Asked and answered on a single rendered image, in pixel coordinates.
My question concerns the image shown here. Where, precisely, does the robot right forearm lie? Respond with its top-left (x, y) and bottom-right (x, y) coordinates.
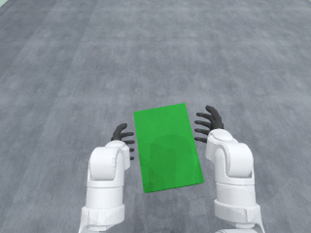
top-left (205, 128), bottom-right (265, 233)

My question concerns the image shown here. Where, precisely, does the robot left hand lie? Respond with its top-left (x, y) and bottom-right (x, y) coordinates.
top-left (111, 123), bottom-right (135, 160)

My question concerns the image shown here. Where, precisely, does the carton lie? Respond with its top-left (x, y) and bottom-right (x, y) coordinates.
top-left (133, 103), bottom-right (205, 193)

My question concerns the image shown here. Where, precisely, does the robot right hand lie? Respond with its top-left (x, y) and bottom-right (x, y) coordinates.
top-left (194, 105), bottom-right (225, 144)

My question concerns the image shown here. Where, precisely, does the robot left forearm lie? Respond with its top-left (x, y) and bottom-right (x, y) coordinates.
top-left (78, 140), bottom-right (130, 233)

